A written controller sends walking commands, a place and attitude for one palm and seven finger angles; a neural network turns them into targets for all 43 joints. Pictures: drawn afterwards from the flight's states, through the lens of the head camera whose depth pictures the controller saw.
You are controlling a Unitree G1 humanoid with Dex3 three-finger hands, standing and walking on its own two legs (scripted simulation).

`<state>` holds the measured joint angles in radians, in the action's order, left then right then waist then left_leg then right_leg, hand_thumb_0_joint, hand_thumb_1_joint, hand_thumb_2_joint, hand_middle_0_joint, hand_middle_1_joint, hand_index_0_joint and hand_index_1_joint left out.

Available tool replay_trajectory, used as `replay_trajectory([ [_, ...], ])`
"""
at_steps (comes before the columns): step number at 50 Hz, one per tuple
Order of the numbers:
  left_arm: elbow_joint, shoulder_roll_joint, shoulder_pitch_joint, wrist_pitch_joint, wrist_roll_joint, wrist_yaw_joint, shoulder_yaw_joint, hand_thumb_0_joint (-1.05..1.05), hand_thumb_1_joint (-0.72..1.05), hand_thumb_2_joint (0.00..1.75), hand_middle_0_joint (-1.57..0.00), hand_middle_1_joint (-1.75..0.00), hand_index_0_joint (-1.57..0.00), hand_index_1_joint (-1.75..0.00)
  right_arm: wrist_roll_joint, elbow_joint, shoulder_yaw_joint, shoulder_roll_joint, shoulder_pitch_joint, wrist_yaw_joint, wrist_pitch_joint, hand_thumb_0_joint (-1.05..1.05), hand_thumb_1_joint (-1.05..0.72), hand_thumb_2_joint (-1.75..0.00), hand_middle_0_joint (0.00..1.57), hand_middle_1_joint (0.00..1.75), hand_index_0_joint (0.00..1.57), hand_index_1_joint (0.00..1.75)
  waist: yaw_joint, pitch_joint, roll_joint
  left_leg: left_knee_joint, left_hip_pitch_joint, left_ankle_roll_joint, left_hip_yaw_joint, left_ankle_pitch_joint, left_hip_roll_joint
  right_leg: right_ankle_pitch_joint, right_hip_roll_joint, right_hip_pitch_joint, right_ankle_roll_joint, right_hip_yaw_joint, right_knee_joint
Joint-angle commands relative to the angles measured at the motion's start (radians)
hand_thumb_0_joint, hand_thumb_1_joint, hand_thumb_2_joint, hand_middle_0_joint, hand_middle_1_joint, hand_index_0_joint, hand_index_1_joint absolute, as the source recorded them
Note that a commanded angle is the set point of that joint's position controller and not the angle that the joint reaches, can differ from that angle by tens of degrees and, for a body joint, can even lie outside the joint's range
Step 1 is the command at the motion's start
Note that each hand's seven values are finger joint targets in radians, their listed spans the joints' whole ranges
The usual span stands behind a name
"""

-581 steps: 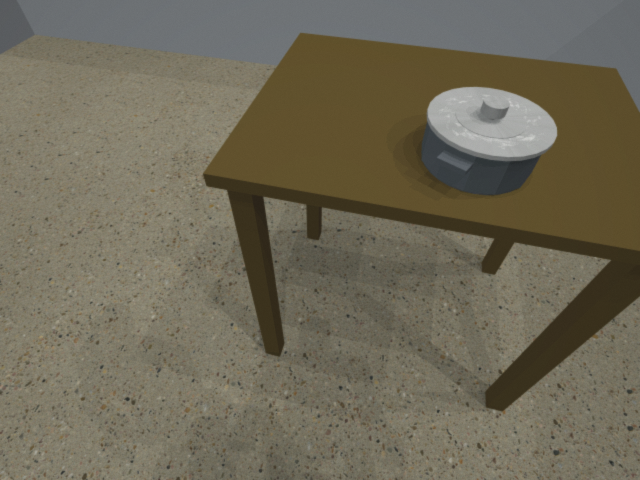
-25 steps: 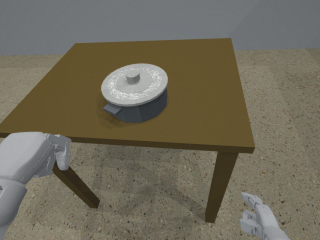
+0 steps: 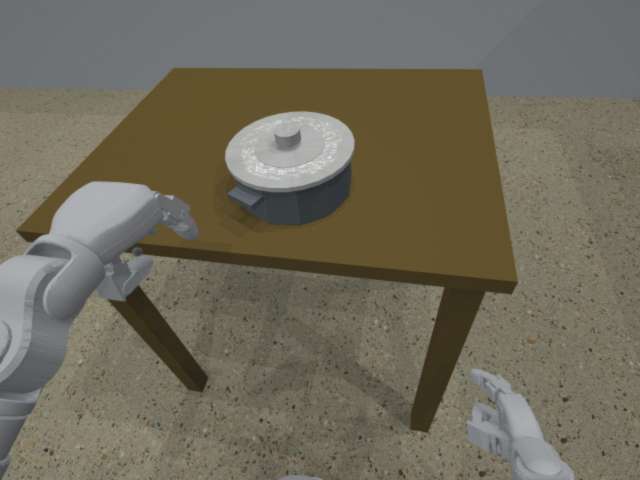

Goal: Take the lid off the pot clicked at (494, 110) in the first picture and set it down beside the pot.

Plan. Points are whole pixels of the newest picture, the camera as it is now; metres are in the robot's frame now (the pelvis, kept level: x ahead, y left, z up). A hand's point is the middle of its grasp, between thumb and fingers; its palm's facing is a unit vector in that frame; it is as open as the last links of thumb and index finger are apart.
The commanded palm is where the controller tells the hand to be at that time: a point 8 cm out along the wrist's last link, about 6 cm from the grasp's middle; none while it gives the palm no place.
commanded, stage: reach forward and open the fingers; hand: left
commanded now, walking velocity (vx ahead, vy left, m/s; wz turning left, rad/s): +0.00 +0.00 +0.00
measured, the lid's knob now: (287, 134) +0.57 +0.15 +0.14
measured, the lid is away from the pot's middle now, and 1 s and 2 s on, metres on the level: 0.00 0.00 0.00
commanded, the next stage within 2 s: move the open hand above the knob in 0.28 s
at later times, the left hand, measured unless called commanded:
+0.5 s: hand (176, 230) +0.32 +0.22 +0.17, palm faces -0.16 -0.08 -0.98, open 9.9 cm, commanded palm +0.30 +0.24 +0.27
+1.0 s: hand (199, 161) +0.40 +0.21 +0.21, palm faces -0.11 -0.13 -0.99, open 9.9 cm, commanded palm +0.38 +0.21 +0.27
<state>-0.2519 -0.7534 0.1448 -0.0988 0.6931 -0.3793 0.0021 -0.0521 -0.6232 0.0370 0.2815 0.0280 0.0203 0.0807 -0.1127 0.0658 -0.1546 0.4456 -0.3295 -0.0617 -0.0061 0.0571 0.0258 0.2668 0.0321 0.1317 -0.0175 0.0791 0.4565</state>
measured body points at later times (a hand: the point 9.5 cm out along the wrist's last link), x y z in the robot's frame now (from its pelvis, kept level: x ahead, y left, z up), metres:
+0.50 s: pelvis +0.01 +0.01 +0.00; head +0.02 -0.03 +0.45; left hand +0.32 +0.22 +0.22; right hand +0.24 -0.20 -0.10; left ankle +0.12 +0.07 -0.73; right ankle -0.01 -0.11 -0.73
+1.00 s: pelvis +0.02 +0.00 +0.00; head +0.03 -0.04 +0.45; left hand +0.40 +0.22 +0.26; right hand +0.22 -0.21 -0.11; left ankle +0.12 +0.07 -0.73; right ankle -0.01 -0.11 -0.73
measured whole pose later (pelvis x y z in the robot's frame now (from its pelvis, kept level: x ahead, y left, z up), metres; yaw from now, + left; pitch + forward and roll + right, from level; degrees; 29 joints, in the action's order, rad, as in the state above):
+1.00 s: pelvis +0.02 +0.00 +0.00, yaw +0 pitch +0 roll -1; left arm 0.17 -0.59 0.64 -0.28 0.75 -0.46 -0.14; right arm -0.07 -0.65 0.02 0.29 0.09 0.09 0.11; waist -0.07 0.01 -0.14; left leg 0.41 -0.34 -0.07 0.01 0.06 0.05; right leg 0.28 0.01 0.16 -0.01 0.06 0.44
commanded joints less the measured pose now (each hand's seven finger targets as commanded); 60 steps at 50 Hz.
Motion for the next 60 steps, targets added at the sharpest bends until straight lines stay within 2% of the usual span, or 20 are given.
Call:
replay_trajectory([
  [1, -0.041, -0.176, 0.297, -0.037, -0.011, 0.017, 0.179, 0.00, -0.34, 1.63, -0.88, -0.08, -0.88, -0.08, -0.008, 0.162, -0.044, 0.096, -0.168, 0.007, -0.051, 0.00, -0.90, -0.90, 0.20, 0.30, 0.20, 0.30, 0.012, -0.250, 0.039, -0.090, 0.273, 0.026, -0.060, 0.149, 0.012, 0.043, 0.031, 0.135, -0.022, -0.047, -0.127],
  [2, -0.083, -0.087, 0.230, -0.033, -0.038, 0.002, 0.101, 0.00, -0.34, 1.62, -0.88, -0.08, -0.88, -0.08, -0.014, 0.176, -0.049, 0.086, -0.166, 0.015, -0.055, 0.00, -0.90, -0.90, 0.20, 0.30, 0.20, 0.30, 0.025, -0.259, 0.050, -0.074, 0.276, 0.022, -0.054, 0.139, 0.008, 0.032, 0.028, 0.128, -0.015, -0.045, -0.115],
  [5, -0.140, -0.066, 0.222, -0.031, -0.031, -0.027, 0.069, 0.00, -0.34, 1.61, -0.88, -0.08, -0.88, -0.08, -0.020, 0.184, -0.051, 0.089, -0.167, 0.024, -0.073, 0.00, -0.90, -0.90, 0.20, 0.30, 0.20, 0.30, 0.039, -0.260, 0.076, -0.071, 0.274, 0.021, -0.054, 0.150, 0.011, 0.022, 0.030, 0.141, -0.014, -0.037, -0.109],
  [9, -0.182, -0.453, 0.553, -0.017, 0.058, 0.023, 0.341, 0.00, -0.33, 1.60, -0.87, -0.08, -0.87, -0.08, 0.002, 0.171, -0.044, 0.114, -0.190, -0.004, -0.081, 0.00, -0.90, -0.90, 0.20, 0.30, 0.20, 0.30, 0.001, -0.323, 0.018, -0.076, 0.295, 0.019, -0.069, 0.133, 0.017, 0.057, 0.034, 0.106, -0.036, -0.060, -0.105],
  [13, 0.087, -0.307, 0.549, -0.031, 0.026, 0.020, 0.260, 0.00, -0.33, 1.57, -0.87, -0.08, -0.87, -0.08, -0.001, 0.136, -0.041, 0.105, -0.145, -0.006, -0.057, 0.00, -0.90, -0.90, 0.20, 0.30, 0.20, 0.30, 0.005, -0.265, 0.048, -0.091, 0.274, 0.021, -0.062, 0.118, 0.011, 0.046, 0.029, 0.130, -0.030, -0.050, -0.126],
  [15, 0.142, -0.112, 0.399, -0.062, -0.021, -0.027, 0.125, 0.00, -0.32, 1.56, -0.87, -0.08, -0.87, -0.08, -0.016, 0.146, -0.054, 0.101, -0.130, 0.016, -0.060, 0.00, -0.90, -0.90, 0.20, 0.30, 0.20, 0.30, 0.028, -0.248, 0.092, -0.079, 0.271, 0.019, -0.045, 0.082, 0.009, -0.014, 0.027, 0.128, -0.025, -0.046, -0.122],
  [19, -0.117, 0.023, 0.300, -0.063, -0.036, -0.078, -0.022, 0.00, -0.33, 1.57, -0.87, -0.08, -0.87, -0.08, -0.031, 0.214, -0.046, 0.082, -0.194, 0.046, -0.069, 0.00, -0.90, -0.90, 0.20, 0.30, 0.20, 0.30, 0.046, -0.294, 0.097, -0.043, 0.302, 0.015, -0.032, 0.055, 0.020, -0.046, 0.026, 0.137, -0.016, -0.039, -0.102],
  [24, -0.048, -0.502, 0.830, -0.063, 0.062, 0.017, 0.334, 0.00, -0.33, 1.57, -0.87, -0.08, -0.87, -0.08, -0.002, 0.140, -0.044, 0.135, -0.147, -0.013, -0.088, 0.00, -0.90, -0.90, 0.20, 0.30, 0.20, 0.30, 0.022, -0.346, 0.028, -0.087, 0.306, 0.016, -0.085, 0.135, 0.011, 0.059, 0.040, 0.111, -0.037, -0.053, -0.098],
  [26, 0.139, -0.427, 0.881, -0.074, 0.097, 0.019, 0.275, 0.00, -0.33, 1.57, -0.87, -0.08, -0.87, -0.08, 0.002, 0.111, -0.031, 0.111, -0.137, -0.017, -0.075, 0.00, -0.90, -0.90, 0.20, 0.30, 0.20, 0.30, 0.019, -0.328, 0.035, -0.097, 0.305, 0.021, -0.078, 0.076, 0.009, 0.037, 0.039, 0.113, -0.041, -0.050, -0.100],
  [32, 0.125, 0.154, 0.458, -0.119, -0.008, -0.090, -0.157, 0.00, -0.33, 1.57, -0.87, -0.08, -0.87, -0.08, -0.026, 0.172, -0.057, 0.093, -0.144, 0.058, -0.046, 0.00, -0.90, -0.90, 0.20, 0.30, 0.20, 0.30, 0.051, -0.348, 0.117, -0.057, 0.324, 0.019, -0.043, 0.017, 0.017, -0.075, 0.024, 0.118, -0.020, -0.031, -0.093],
  [34, 0.070, 0.135, 0.487, -0.124, 0.007, -0.091, -0.159, 0.00, -0.33, 1.57, -0.87, -0.08, -0.87, -0.08, -0.035, 0.194, -0.048, 0.090, -0.160, 0.062, -0.049, 0.00, -0.90, -0.90, 0.20, 0.30, 0.20, 0.30, 0.070, -0.335, 0.133, -0.041, 0.314, 0.013, -0.038, 0.043, 0.019, -0.053, 0.025, 0.139, -0.021, -0.027, -0.085],
  [39, 0.134, -0.450, 1.111, -0.111, 0.116, 0.006, 0.232, 0.00, -0.33, 1.57, -0.87, -0.08, -0.87, -0.08, -0.002, 0.109, -0.039, 0.143, -0.114, 0.001, -0.056, 0.00, -0.90, -0.90, 0.20, 0.30, 0.20, 0.30, 0.050, -0.375, 0.059, -0.077, 0.312, 0.013, -0.081, 0.091, 0.017, 0.030, 0.039, 0.115, -0.040, -0.048, -0.097],
  [41, 0.256, -0.353, 1.150, -0.115, 0.142, 0.012, 0.151, 0.00, -0.33, 1.57, -0.87, -0.08, -0.87, -0.08, -0.003, 0.093, -0.030, 0.114, -0.104, -0.002, -0.062, 0.00, -0.90, -0.90, 0.20, 0.30, 0.20, 0.30, 0.043, -0.392, 0.029, -0.084, 0.337, 0.020, -0.080, 0.018, 0.015, -0.009, 0.041, 0.114, -0.048, -0.045, -0.082],
  [46, 0.318, 0.146, 0.627, -0.166, 0.039, -0.083, -0.155, 0.00, -0.33, 1.57, -0.87, -0.08, -0.87, -0.08, -0.018, 0.139, -0.057, 0.097, -0.100, 0.067, -0.036, 0.00, -0.90, -0.90, 0.20, 0.30, 0.20, 0.30, 0.048, -0.404, 0.130, -0.043, 0.341, 0.021, -0.048, -0.103, 0.023, -0.154, 0.025, 0.094, -0.033, -0.035, -0.072],
  [47, 0.302, 0.171, 0.569, -0.171, 0.038, -0.096, -0.181, 0.00, -0.33, 1.57, -0.87, -0.08, -0.87, -0.08, -0.023, 0.149, -0.059, 0.103, -0.103, 0.073, -0.020, 0.00, -0.90, -0.90, 0.20, 0.30, 0.20, 0.30, 0.059, -0.379, 0.165, -0.036, 0.322, 0.018, -0.030, -0.080, 0.023, -0.151, 0.021, 0.104, -0.023, -0.033, -0.080],
  [49, 0.330, 0.146, 0.625, -0.183, 0.061, -0.101, -0.181, 0.00, -0.33, 1.57, -0.87, -0.08, -0.87, -0.08, -0.029, 0.153, -0.057, 0.113, -0.103, 0.071, -0.002, 0.00, -0.90, -0.90, 0.20, 0.30, 0.20, 0.30, 0.088, -0.297, 0.230, -0.037, 0.272, 0.012, -0.019, 0.003, 0.023, -0.098, 0.021, 0.140, -0.020, -0.024, -0.092],
  [51, 0.289, -0.048, 0.953, -0.176, 0.109, -0.080, -0.090, 0.00, -0.33, 1.57, -0.87, -0.08, -0.87, -0.08, -0.024, 0.133, -0.050, 0.125, -0.107, 0.046, 0.005, 0.00, -0.90, -0.90, 0.20, 0.30, 0.20, 0.30, 0.100, -0.276, 0.185, -0.061, 0.262, 0.008, -0.022, 0.084, 0.023, -0.004, 0.021, 0.166, -0.018, -0.032, -0.102],
  [54, 0.184, -0.313, 1.360, -0.129, 0.129, -0.027, 0.061, 0.00, -0.33, 1.57, -0.87, -0.08, -0.87, -0.08, -0.012, 0.112, -0.045, 0.139, -0.102, 0.014, -0.039, 0.00, -0.90, -0.90, 0.20, 0.30, 0.20, 0.30, 0.088, -0.428, 0.021, -0.062, 0.362, 0.009, -0.071, 0.070, 0.033, 0.011, 0.032, 0.133, -0.036, -0.049, -0.090],
  [56, 0.265, -0.269, 1.372, -0.110, 0.137, -0.012, 0.043, 0.00, -0.33, 1.57, -0.87, -0.08, -0.87, -0.08, -0.006, 0.093, -0.042, 0.120, -0.064, 0.004, -0.074, 0.00, -0.90, -0.90, 0.20, 0.30, 0.20, 0.30, 0.078, -0.493, 0.005, -0.063, 0.435, 0.014, -0.090, -0.027, 0.028, -0.053, 0.042, 0.130, -0.047, -0.046, -0.071],
  [60, 0.658, 0.016, 1.007, -0.171, 0.108, -0.055, -0.113, 0.00, -0.33, 1.57, -0.87, -0.08, -0.87, -0.08, -0.014, 0.058, -0.058, 0.126, -0.002, 0.036, -0.023, 0.00, -0.90, -0.90, 0.20, 0.30, 0.20, 0.30, 0.088, -0.349, 0.183, -0.060, 0.284, 0.010, -0.039, -0.039, 0.029, -0.132, 0.029, 0.140, -0.036, -0.039, -0.084],
])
